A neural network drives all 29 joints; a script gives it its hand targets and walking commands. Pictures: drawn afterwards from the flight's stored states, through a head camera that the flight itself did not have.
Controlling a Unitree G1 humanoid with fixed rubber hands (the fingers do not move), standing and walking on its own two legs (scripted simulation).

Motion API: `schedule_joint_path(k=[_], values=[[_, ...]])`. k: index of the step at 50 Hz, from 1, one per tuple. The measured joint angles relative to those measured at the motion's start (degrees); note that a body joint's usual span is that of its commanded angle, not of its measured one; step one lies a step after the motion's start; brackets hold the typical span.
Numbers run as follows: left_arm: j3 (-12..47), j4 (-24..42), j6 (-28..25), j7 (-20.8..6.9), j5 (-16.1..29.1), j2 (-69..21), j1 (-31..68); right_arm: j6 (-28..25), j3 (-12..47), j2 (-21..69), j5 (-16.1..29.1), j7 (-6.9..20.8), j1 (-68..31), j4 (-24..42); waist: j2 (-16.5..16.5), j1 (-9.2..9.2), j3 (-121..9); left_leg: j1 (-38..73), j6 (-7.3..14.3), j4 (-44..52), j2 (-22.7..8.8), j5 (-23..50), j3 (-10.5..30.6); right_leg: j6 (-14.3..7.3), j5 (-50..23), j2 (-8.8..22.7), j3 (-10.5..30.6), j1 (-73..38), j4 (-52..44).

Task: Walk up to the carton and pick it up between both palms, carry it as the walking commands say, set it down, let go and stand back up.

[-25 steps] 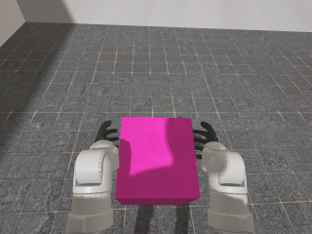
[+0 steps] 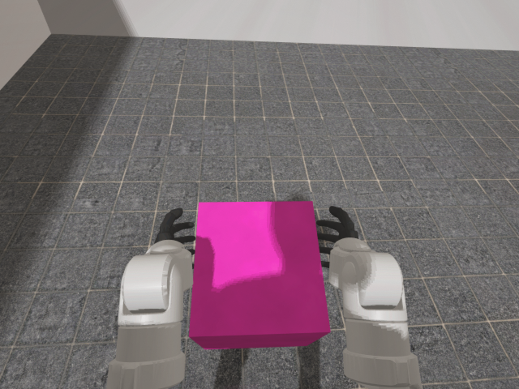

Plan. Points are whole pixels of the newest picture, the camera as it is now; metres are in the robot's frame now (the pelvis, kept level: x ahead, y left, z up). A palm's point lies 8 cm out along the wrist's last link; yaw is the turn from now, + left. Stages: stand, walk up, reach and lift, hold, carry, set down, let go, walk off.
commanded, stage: carry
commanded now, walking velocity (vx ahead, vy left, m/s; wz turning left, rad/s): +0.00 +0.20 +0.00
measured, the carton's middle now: (256, 278) +0.31 +0.02 -0.02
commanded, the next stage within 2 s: none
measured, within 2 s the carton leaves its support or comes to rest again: neither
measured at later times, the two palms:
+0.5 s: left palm (99, 268) +0.26 +0.22 +0.10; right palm (298, 290) +0.24 -0.03 +0.10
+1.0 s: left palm out of the picture +0.20 +0.33 +0.10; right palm (200, 343) +0.18 +0.08 +0.09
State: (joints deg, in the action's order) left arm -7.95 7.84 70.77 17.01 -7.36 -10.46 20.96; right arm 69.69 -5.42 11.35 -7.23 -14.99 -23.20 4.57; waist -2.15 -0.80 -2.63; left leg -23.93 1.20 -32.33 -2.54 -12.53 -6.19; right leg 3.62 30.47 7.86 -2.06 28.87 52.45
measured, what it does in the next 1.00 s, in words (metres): steps to the left: right foot, then left foot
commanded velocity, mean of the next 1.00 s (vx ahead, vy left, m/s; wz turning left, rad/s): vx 0.00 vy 0.20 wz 0.00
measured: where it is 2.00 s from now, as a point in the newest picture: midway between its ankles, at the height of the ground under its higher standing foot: outside the picture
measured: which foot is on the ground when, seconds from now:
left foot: down 0.00-0.24, up 0.26-0.54, down 0.56-0.88, up 0.90-1.00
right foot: up 0.00-0.20, down 0.22-0.56, up 0.58-0.86, down 0.88-1.00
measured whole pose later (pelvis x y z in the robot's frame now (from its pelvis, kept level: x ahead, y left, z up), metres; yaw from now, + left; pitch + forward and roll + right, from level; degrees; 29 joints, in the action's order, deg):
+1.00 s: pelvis -0.11 +0.22 +0.01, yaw -1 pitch +4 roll +1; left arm -7.3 3.5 70.5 17.0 -7.5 -11.5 23.7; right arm 70.8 -6.2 10.3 -7.4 -15.3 -20.5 7.1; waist 0.8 1.1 -3.9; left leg -31.0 -0.9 -49.0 -0.2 -21.0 -5.6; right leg 0.2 16.3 5.3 -6.1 19.0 31.6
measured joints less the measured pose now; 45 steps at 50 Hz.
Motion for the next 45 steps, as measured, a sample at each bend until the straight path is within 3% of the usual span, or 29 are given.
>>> schedule_joint_path(k=[2,5,9,12,15,18,21,25,28,29,32,36,41,44,45], values=[[0.49,0.58,0.46,2.16,1.44,0.04,-0.05,-0.22,-0.50,0.05,-0.89,1.49,-0.11,-0.30,0.08,-1.06,0.23,-0.32,0.75,0.57,0.05,0.46,-0.13,-0.57,-0.09,-1.92,-1.02,1.57,5.67],[0.81,1.14,0.68,4.04,2.40,-0.29,0.89,-0.78,-1.51,0.13,-2.05,3.35,-0.28,0.27,0.18,-1.70,0.00,-1.06,1.83,1.28,0.88,1.60,-0.58,-0.86,-0.53,-3.68,-2.83,1.23,5.61],[0.29,0.77,0.48,3.66,2.01,-0.78,2.12,-0.91,-1.64,0.07,-2.74,3.82,-0.12,1.25,1.23,-1.05,-1.02,-1.92,3.15,1.65,2.33,2.49,-1.74,-2.09,-2.65,-5.27,-4.42,-3.67,-5.37],[0.14,-0.65,0.10,2.40,1.23,-1.03,2.59,-0.64,-1.48,-0.24,-2.68,3.32,0.54,1.64,2.96,-0.48,-1.82,-2.69,3.59,0.17,2.93,2.18,-2.77,-3.59,-10.52,-5.72,-5.71,-9.40,-18.40],[0.64,-3.33,-0.11,0.77,0.36,-1.06,2.67,0.16,-0.93,-1.01,-1.63,2.20,2.65,2.21,3.28,0.64,-1.66,-5.46,0.16,-9.37,3.22,-7.01,-1.49,-4.74,-12.48,-4.50,-5.19,-9.57,-18.94],[0.63,-4.19,-0.26,-0.31,-0.26,-1.01,2.56,1.15,-0.55,-1.09,0.00,-0.52,2.76,2.59,2.79,2.07,-1.04,-7.64,-2.39,-18.06,2.19,-8.37,0.64,-3.63,-14.29,-2.50,-4.35,-10.23,-21.14],[0.06,-3.36,-0.68,-1.37,-1.34,-1.20,3.04,1.19,-0.76,-0.69,1.03,-2.42,1.55,3.15,2.16,2.88,-0.54,-6.97,-4.11,-17.74,0.69,-9.35,2.21,-2.10,-15.61,-0.41,-3.29,-9.63,-21.79],[-0.02,-2.32,-1.04,-2.24,-2.34,-1.28,3.18,1.01,-1.51,-0.18,1.17,-2.80,0.25,3.46,1.03,2.92,-0.36,-2.69,-4.77,-9.13,-0.24,-9.24,2.32,0.33,-16.32,2.39,-2.22,-8.14,-21.13],[0.23,-1.13,-0.60,-1.88,-2.38,-1.05,2.74,0.76,-1.63,0.04,0.93,-1.99,-0.22,3.05,0.34,2.54,-0.56,2.65,-3.83,3.12,-0.04,0.26,0.65,2.78,-15.63,4.11,-1.38,-6.25,-18.29],[0.11,-0.88,-0.70,-1.83,-2.27,-0.81,2.28,0.27,-1.19,0.04,0.86,-1.62,-0.06,2.43,-0.39,2.31,-0.47,1.80,-3.00,2.41,0.54,2.34,0.46,2.93,-13.37,4.33,-0.72,-5.16,-16.22],[-0.14,-0.36,-0.32,-0.76,-0.66,-0.10,0.30,0.04,-0.06,0.00,0.51,-0.78,0.01,0.22,-0.02,0.47,0.09,0.08,-0.54,0.07,-0.05,0.40,0.44,0.88,-0.82,0.63,0.07,-0.76,-2.88],[0.75,1.06,0.47,3.34,2.07,-0.09,0.36,-0.53,-1.17,0.14,-1.33,2.36,-0.33,-0.07,0.12,-1.63,0.57,-0.66,1.08,1.13,0.33,1.29,0.09,-0.40,-0.59,-2.83,-2.07,1.68,5.98],[0.35,1.06,0.36,3.99,2.21,-0.76,2.10,-1.01,-1.84,0.16,-2.68,3.85,-0.35,1.20,1.08,-1.40,-0.55,-1.89,2.92,1.76,2.21,2.64,-1.14,-1.76,-2.25,-5.03,-4.27,-2.90,-3.92],[-0.02,-0.22,0.06,2.77,1.44,-1.07,2.75,-0.70,-1.61,-0.10,-2.72,3.33,0.20,1.70,2.34,-0.78,-1.48,-2.61,3.54,0.73,3.23,2.57,-2.31,-3.67,-11.19,-5.47,-5.47,-9.10,-18.16],[0.25,-1.06,-0.22,2.26,1.16,-1.10,2.70,-0.65,-1.60,-0.34,-2.50,3.12,0.76,1.77,3.39,-0.56,-1.54,-2.88,2.50,-0.27,3.11,1.66,-2.12,-4.53,-12.78,-5.61,-5.41,-9.24,-18.63]])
